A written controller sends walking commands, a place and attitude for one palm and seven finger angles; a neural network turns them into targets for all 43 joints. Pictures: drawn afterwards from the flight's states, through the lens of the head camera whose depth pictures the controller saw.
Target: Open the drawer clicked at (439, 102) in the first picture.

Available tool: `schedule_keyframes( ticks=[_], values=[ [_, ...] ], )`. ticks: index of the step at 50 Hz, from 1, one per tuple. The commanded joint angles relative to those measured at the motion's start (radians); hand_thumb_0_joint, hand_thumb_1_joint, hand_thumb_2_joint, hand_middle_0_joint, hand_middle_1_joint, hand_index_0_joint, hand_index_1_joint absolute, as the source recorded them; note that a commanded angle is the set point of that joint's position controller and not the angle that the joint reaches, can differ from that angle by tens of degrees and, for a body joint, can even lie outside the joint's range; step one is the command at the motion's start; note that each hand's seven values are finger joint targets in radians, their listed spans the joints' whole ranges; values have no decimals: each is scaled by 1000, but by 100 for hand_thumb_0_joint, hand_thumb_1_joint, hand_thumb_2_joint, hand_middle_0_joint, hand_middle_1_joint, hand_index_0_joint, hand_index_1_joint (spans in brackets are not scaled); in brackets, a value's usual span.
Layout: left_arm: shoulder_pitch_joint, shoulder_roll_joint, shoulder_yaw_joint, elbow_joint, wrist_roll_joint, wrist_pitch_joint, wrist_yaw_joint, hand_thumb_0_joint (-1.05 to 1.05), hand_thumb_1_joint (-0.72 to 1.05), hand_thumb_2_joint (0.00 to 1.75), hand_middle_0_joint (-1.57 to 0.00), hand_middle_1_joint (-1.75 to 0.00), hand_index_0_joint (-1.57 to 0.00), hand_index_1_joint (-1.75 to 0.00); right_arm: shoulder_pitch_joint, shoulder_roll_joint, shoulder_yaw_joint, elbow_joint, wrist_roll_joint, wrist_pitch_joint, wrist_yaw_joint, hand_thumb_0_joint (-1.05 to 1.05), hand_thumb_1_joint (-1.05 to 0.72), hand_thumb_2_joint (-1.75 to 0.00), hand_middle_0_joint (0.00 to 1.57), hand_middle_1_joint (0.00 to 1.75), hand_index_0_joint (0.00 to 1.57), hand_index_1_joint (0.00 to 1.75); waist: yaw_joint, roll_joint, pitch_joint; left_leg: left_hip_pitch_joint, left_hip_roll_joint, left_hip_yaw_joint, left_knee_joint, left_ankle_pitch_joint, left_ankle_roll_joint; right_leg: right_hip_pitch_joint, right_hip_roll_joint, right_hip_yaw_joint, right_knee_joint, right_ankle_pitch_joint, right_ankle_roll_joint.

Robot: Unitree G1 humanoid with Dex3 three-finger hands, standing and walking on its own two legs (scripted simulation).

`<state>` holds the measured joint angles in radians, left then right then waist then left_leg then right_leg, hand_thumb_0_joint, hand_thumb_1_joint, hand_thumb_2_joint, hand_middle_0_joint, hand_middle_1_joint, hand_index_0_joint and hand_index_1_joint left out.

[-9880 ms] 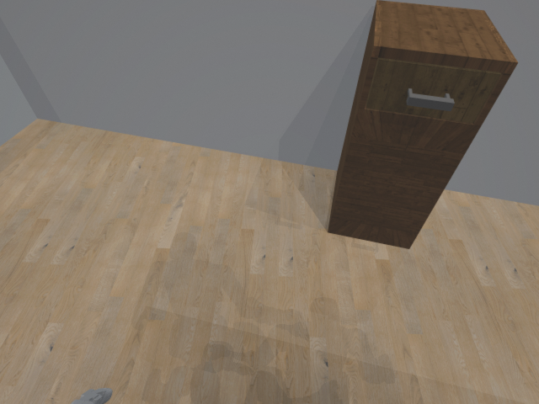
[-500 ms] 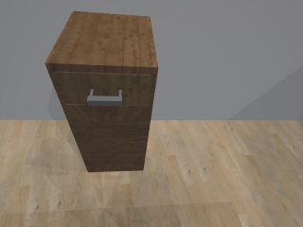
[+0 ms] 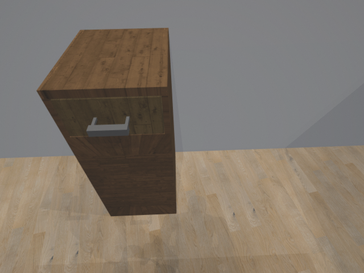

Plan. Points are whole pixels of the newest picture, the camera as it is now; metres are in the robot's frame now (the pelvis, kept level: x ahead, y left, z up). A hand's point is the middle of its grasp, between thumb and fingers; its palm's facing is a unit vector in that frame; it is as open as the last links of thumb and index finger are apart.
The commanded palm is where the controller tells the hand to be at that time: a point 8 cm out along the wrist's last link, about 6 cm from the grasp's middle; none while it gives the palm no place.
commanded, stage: come to a stop and stand still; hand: left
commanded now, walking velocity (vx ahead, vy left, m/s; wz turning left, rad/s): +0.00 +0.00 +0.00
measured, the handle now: (109, 125) +0.55 +0.26 -0.01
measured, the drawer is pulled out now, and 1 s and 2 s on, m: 0.00 0.00 0.00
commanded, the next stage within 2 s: look again from close up in 0.20 s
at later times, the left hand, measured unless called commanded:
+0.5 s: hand out of the picture -0.04 +0.17 -0.18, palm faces +0.01 -0.99 -0.15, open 7.4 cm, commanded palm none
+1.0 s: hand out of the picture -0.05 +0.23 -0.18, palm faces -0.01 -0.99 -0.16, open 7.4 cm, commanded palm none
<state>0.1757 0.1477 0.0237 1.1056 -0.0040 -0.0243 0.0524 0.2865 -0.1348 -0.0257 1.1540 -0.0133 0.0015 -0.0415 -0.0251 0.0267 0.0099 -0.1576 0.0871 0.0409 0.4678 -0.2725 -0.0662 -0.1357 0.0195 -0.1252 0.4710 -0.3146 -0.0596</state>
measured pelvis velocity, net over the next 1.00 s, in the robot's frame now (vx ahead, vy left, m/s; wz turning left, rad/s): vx -0.03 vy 0.06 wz -0.02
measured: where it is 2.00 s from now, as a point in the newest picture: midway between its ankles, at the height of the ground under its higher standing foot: outside the picture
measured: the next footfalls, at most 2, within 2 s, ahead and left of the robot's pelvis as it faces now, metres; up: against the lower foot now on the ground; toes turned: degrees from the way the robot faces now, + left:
right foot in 1.54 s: +0.11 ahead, -0.08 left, +0.00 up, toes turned +7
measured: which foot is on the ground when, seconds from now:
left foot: down 0.00-1.00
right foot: down 0.00-1.00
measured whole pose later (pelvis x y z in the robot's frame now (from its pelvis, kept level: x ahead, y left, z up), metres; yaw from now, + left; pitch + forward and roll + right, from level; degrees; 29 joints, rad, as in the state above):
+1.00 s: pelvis -0.03 +0.06 +0.00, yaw -1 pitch -1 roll +0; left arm 0.37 0.14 0.00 1.09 0.03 0.00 0.03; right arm 0.36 -0.12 0.00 1.09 -0.02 -0.01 -0.02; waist -0.01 -0.01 -0.01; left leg -0.25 -0.04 0.08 0.47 -0.22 0.08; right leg -0.24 -0.05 -0.06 0.52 -0.31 -0.01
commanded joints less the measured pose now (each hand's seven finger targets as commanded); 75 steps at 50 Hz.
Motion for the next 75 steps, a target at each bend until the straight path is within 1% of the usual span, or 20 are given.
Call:
schedule_keyframes(
  ticks=[1,14,15,17,19,21,23,25,29,46,52,58,62,65,66,67,68,69,72,75],
  values=[
    [86,86,4,0,10,11,-12,0,90,90,-20,-30,-20,-30,84,-45,2,-1,-1,6,-2,0,-90,-90,20,30,20,30,11,10,121,13,38,-11,-79,200,46,-91,-142,148,-167,286,31],
    [151,102,-3,23,8,-1,-11,0,90,90,-20,-30,-20,-30,41,-91,9,-24,2,1,-5,0,-90,-90,20,30,20,30,13,-32,18,81,40,-2,-103,226,47,3,-147,145,-165,438,31],
    [285,136,9,52,26,-34,34,0,90,90,-20,-30,-20,-30,-83,-118,0,-99,9,-22,7,0,-90,-90,20,30,20,30,83,-196,79,-150,7,75,213,44,33,36,-235,269,-131,1103,158],
    [280,152,4,8,26,-38,27,0,90,90,-20,-30,-20,-30,-1,-60,6,-156,10,-3,9,0,-90,-90,20,30,20,30,22,-188,-43,-193,-35,-3,257,-115,88,178,-288,225,-40,1315,105],
    [253,127,-2,-23,30,-28,17,0,90,90,-20,-30,-20,-30,1,-51,8,-157,12,-13,14,0,-90,-90,20,30,20,30,23,-150,-122,-174,-42,9,189,-113,88,201,-248,168,-14,1101,-30],
    [201,116,-3,-48,26,-14,10,0,90,90,-20,-30,-20,-30,54,-48,7,-138,10,-13,15,0,-90,-90,20,30,20,30,-6,-123,-105,-52,-60,21,47,18,81,84,-203,142,-18,726,-33],
    [203,75,-13,-41,16,1,3,0,90,90,-20,-30,-20,-30,72,-84,8,-124,0,-22,11,0,-90,-90,20,30,20,30,-1,5,-21,-10,6,-48,-31,136,95,-73,-138,146,-24,249,4],
    [229,45,-15,-42,18,9,-2,0,90,90,-20,-30,-20,-30,52,-114,7,-138,-8,-18,7,0,-90,-90,20,30,20,30,23,-1,72,-112,63,-100,-63,68,127,-112,-102,134,-72,53,15],
    [234,54,-18,-37,25,15,-13,0,90,90,-20,-30,-20,-30,44,-115,12,-140,-7,-21,9,0,-90,-90,20,30,20,30,33,79,127,-192,51,-143,-155,-84,133,-100,-86,117,-34,39,18],
    [250,45,-15,-47,33,13,-25,0,90,90,-20,-30,-20,-30,111,-134,4,-104,-8,-25,13,0,-90,-90,20,30,20,30,27,7,56,-169,71,-221,-250,-309,165,-114,-77,72,16,-61,25],
    [270,30,-8,-49,38,13,-36,0,90,90,-20,-30,-20,-30,113,-129,-5,-99,-12,-19,11,0,-90,-90,20,30,20,30,33,13,117,-248,79,-273,-243,-390,202,-132,-60,68,37,-105,19],
    [329,55,5,-40,34,-2,-31,0,90,90,-20,-30,-20,-30,104,-85,-3,-115,-12,-31,16,0,-90,-90,20,30,20,30,43,-78,123,-344,-23,-161,-56,-264,171,-59,-145,183,-72,-205,-20],
    [382,89,20,-26,31,-11,-16,0,90,90,-20,-30,-20,-30,66,-35,5,-143,-13,-34,27,0,-90,-90,20,30,20,30,46,-216,114,-399,-87,21,265,-119,143,-27,-304,346,-219,-254,-102],
    [338,80,14,-21,34,-17,-20,0,90,90,-20,-30,-20,-30,108,-20,11,-122,-12,-47,33,0,-90,-90,20,30,20,30,-2,-90,90,-186,-68,34,88,-51,143,-122,-242,181,-74,11,-78],
    [325,53,7,-23,30,-14,-23,0,90,90,-20,-30,-20,-30,185,-46,9,-89,-10,-52,30,0,-90,-90,20,30,20,30,-23,31,71,-58,-26,-52,15,93,161,-194,-156,81,58,59,-32],
    [325,16,-1,-35,26,-14,-26,0,90,90,-20,-30,-20,-30,266,-113,-2,-54,-13,-57,15,0,-90,-90,20,30,20,30,-35,186,25,87,139,-271,-41,329,230,-322,-78,-7,244,44,24],
    [274,8,-12,-57,27,-19,-22,0,90,90,-20,-30,-20,-30,319,-136,-5,-32,-12,-55,-3,0,-90,-90,20,30,20,30,-52,251,20,192,245,-391,-90,675,315,-443,-35,1,390,-203,45],
    [237,23,-8,-66,26,-15,-17,0,90,90,-20,-30,-20,-30,309,-132,4,-23,-11,-53,-14,0,-90,-90,20,30,20,30,-45,229,40,199,270,-378,-69,915,354,-469,-66,66,473,-283,42],
    [231,-10,-8,-52,14,-7,-20,0,90,90,-20,-30,-20,-30,145,-102,20,-65,-6,-55,-18,0,-90,-90,20,30,20,30,13,109,67,46,189,-182,-37,1006,290,-283,-101,88,258,-177,53],
    [325,6,-3,-16,16,-5,-21,0,90,90,-20,-30,-20,-30,65,-114,11,-94,9,-45,-16,0,-90,-90,20,30,20,30,63,15,-16,-27,67,-74,34,655,166,-42,-88,60,-31,272,73]
  ],
)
